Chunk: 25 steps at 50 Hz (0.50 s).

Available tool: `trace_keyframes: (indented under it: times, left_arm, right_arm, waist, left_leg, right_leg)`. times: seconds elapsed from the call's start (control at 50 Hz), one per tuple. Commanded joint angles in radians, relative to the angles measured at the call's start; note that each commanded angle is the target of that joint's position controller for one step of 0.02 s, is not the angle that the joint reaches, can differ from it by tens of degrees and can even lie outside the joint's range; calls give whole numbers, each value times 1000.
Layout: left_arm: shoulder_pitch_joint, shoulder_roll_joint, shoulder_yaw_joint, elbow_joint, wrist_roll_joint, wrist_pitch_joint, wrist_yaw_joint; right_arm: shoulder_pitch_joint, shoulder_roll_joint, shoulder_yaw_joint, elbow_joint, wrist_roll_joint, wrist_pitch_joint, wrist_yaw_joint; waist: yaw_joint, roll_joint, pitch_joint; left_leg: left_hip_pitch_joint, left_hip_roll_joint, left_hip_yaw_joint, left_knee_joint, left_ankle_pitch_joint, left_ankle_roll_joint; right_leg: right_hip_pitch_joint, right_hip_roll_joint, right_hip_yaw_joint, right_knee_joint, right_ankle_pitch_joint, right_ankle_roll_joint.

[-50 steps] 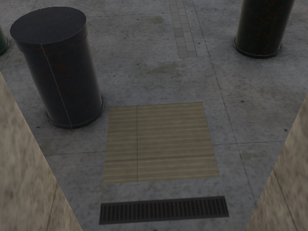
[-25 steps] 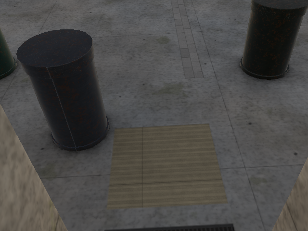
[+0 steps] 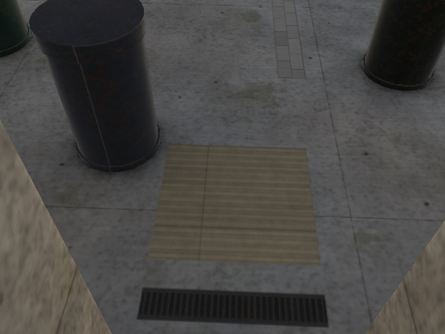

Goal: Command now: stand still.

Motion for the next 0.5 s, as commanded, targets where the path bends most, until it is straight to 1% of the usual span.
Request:
trace_keyframes:
  times: [0.02, 0.04, 0.06, 0.14, 0.16, 0.24, 0.28, 0.32, 0.34, 0.38, 0.5]
  left_arm:
    - [21, 93, 21, 6, -1, -4, 4]
    - [20, 89, 21, 14, -1, -3, 6]
    - [17, 86, 22, 14, -3, -5, 6]
    - [30, 81, 26, 31, -1, -3, 8]
    - [33, 70, 22, 30, -3, -2, 9]
    - [49, 62, 24, 42, -1, -1, 15]
    - [53, 57, 25, 49, -4, 2, 20]
    - [62, 48, 26, 56, -3, 4, 21]
    - [52, 50, 28, 52, 2, 4, 22]
    - [56, 43, 30, 54, 1, 8, 23]
    - [71, 28, 32, 69, 0, 13, 24]
  right_arm:
    - [19, -101, -32, -34, -3, -1, 5]
    - [24, -100, -36, -34, -2, -1, 5]
    - [38, -98, -40, -24, -6, 0, 4]
    - [82, -86, -48, -2, -5, -2, 3]
    - [82, -90, -53, 0, -8, -3, 3]
    - [127, -79, -59, 25, -7, -7, 2]
    - [149, -78, -61, 36, -9, -7, 1]
    - [163, -71, -62, 45, -8, -9, 0]
    - [157, -52, -53, 51, -11, -13, -7]
    - [171, -54, -52, 63, -9, -16, -14]
    - [194, -52, -52, 85, -8, -20, -13]
  waist:
    - [2, -7, -1]
    - [3, -14, 2]
    - [-1, -22, 0]
    - [2, -12, 14]
    - [-1, 7, 10]
    - [-2, 2, 24]
    - [-5, 1, 24]
    - [-3, 7, 30]
    - [-5, -19, 34]
    - [-3, -3, 38]
    - [3, 9, 40]
  left_leg:
    - [-39, -63, 54, -89, 190, 32]
    - [-36, -64, 54, -92, 190, 32]
    - [-34, -65, 58, -93, 192, 36]
    - [-37, -67, 59, -97, 203, 38]
    - [-33, -65, 62, -97, 210, 38]
    - [-32, -69, 64, -92, 234, 35]
    - [-33, -69, 68, -88, 246, 34]
    - [-35, -70, 67, -86, 251, 33]
    - [-40, -70, 69, -87, 226, 31]
    - [-42, -70, 68, -90, 233, 31]
    - [-28, -70, 61, -87, 294, 32]
  right_leg:
    - [63, 5, 7, -102, 188, 4]
    - [64, 5, 6, -105, 198, 3]
    - [72, 10, 0, -101, 207, 4]
    - [78, 15, -4, -106, 207, 2]
    - [76, 16, -5, -102, 201, 2]
    - [73, 21, -12, -103, 225, 4]
    - [76, 21, -13, -96, 233, 1]
    - [71, 23, -15, -93, 229, 1]
    - [73, 16, -11, -108, 235, -3]
    - [76, 16, -11, -108, 233, -3]
    - [70, 21, -21, -100, 239, 3]
Velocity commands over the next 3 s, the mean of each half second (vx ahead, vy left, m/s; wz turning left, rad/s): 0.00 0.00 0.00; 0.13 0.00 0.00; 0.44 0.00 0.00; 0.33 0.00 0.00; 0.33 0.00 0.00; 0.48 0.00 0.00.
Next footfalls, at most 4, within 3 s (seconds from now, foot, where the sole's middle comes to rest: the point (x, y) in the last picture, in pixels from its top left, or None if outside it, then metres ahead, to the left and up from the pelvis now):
1.34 left None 0.24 0.10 -0.98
1.72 right None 0.48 -0.09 -1.18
2.20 left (203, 321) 0.79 0.11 -1.39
2.60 right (257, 274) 1.02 -0.14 -1.39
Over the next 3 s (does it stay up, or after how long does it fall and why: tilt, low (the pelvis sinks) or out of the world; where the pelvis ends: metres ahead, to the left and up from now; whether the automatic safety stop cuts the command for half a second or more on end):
stays up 1.08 -0.05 -0.61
